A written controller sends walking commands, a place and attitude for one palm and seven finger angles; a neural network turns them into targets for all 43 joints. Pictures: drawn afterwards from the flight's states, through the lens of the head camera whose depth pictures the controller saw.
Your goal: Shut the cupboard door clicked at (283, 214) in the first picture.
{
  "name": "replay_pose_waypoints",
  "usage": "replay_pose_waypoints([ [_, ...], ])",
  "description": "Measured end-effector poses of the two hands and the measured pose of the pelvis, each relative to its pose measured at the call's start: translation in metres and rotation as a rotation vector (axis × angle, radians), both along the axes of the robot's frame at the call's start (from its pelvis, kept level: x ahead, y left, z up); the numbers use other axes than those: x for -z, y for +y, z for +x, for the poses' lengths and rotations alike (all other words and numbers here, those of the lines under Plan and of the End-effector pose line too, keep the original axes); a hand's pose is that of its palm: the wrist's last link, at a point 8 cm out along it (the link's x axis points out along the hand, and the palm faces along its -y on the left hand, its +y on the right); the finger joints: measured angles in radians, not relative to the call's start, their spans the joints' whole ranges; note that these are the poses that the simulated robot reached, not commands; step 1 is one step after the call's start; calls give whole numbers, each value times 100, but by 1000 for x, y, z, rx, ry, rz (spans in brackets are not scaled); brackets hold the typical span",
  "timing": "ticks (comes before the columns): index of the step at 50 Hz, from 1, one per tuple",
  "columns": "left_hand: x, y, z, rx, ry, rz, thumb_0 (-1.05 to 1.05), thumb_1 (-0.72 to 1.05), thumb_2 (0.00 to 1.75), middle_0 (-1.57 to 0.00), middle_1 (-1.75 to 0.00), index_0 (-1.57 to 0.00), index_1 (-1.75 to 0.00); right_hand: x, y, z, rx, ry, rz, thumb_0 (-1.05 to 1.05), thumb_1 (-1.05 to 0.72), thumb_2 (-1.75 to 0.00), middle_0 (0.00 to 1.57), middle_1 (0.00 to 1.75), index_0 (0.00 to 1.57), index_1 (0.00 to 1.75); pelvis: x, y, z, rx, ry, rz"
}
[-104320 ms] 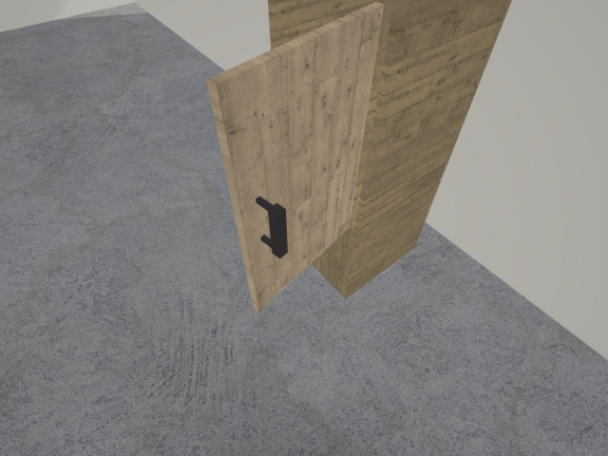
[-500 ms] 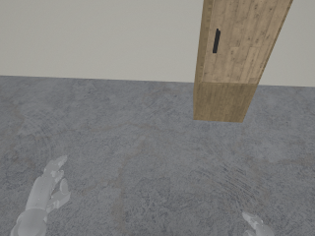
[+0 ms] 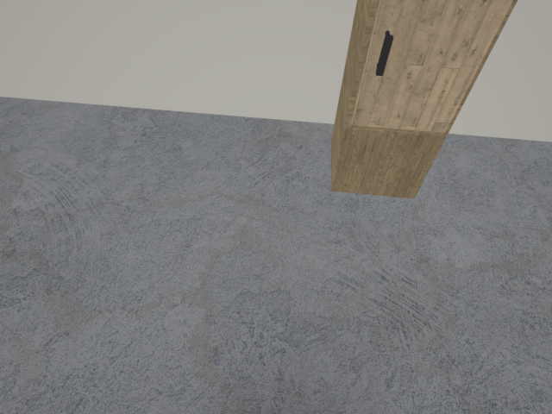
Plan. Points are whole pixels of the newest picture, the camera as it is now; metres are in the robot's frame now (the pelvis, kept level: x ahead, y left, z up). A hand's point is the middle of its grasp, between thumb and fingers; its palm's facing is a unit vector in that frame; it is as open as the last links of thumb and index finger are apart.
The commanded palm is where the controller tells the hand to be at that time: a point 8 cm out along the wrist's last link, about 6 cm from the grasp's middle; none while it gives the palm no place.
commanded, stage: let the arm hang, fingers relaxed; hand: left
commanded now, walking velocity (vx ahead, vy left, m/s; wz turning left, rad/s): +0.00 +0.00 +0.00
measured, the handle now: (383, 53) +1.15 -0.29 -0.04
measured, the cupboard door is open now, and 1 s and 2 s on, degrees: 0 0 0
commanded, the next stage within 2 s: look to check the result in 0.48 s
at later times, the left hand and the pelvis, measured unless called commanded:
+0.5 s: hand out of the picture -0.05 +0.15 -0.17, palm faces +0.01 -0.99 -0.17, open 7.4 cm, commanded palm none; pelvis -0.01 +0.00 +0.00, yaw -1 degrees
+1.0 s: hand out of the picture -0.01 +0.14 -0.18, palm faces -0.01 -0.98 -0.18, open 7.4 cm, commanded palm none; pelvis +0.01 -0.02 +0.00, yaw -1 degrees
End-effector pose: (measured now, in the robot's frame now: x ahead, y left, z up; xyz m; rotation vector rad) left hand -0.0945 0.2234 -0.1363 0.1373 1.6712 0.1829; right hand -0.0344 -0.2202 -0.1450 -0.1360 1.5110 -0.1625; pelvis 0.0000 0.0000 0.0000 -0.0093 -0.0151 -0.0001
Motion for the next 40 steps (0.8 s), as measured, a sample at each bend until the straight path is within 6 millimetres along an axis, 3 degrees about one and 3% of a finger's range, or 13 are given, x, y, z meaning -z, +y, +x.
replay_pose_waypoints([
  [4, 1, -2, 2, 2, -18, -3, 0, 91, 90, -20, -30, -20, -30, 4, 11, 0, 14, -16, 20, 1, -91, -89, 20, 30, 20, 30, 0, 4, -3, 6, 1, 4],
  [10, 6, -9, 22, 9, -94, -17, 0, 91, 90, -20, -30, -20, -30, 6, 17, 6, 25, -55, 31, 1, -91, -89, 20, 30, 20, 30, 0, 5, -6, 10, 6, 10],
  [18, 9, -19, 43, 22, -169, -33, 0, 91, 90, -20, -30, -20, -30, 4, 5, 8, 36, -84, 12, 1, -91, -89, 20, 30, 20, 30, -1, 2, -8, 13, 7, 11],
  [40, 7, -22, 58, 56, -152, -7, 0, 91, 90, -20, -30, -20, -30, 1, -17, 2, 46, -38, 3, 1, -91, -89, 20, 30, 20, 30, -1, -17, 2, 17, -5, 10],
])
